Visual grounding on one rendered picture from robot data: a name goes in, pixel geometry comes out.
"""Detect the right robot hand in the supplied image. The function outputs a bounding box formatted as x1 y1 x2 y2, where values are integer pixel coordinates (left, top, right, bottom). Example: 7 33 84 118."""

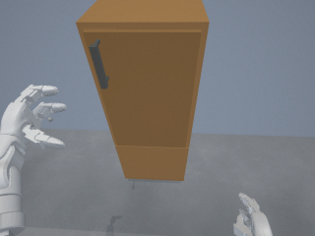
233 192 273 236

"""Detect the robot left forearm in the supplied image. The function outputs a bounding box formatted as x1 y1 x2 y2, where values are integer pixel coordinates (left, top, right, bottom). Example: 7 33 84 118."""
0 134 28 236

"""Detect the left robot hand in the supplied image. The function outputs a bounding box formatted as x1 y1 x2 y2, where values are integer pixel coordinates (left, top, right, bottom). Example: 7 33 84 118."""
0 85 68 150

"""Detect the handle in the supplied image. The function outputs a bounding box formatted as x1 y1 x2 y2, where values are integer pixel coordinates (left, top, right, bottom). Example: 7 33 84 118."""
89 39 109 89

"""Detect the cupboard door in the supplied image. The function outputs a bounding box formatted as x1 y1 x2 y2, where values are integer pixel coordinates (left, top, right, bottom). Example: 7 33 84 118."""
83 29 202 148

